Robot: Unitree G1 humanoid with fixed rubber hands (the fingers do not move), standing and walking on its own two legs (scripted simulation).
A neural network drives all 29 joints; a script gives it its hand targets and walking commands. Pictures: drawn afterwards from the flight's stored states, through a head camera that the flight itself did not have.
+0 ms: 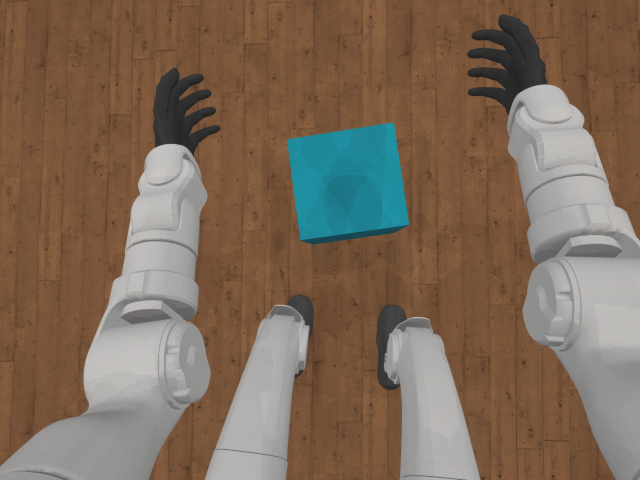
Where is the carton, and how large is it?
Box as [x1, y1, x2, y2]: [287, 122, 408, 243]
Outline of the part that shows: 393,122 287,139 299,233 301,240 310,243 319,243 390,233 408,224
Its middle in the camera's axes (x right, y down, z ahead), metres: +0.06 -0.11 +0.86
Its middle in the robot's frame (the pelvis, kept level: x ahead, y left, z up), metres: +0.48 +0.03 -0.52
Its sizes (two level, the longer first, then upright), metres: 0.210 0.200 0.250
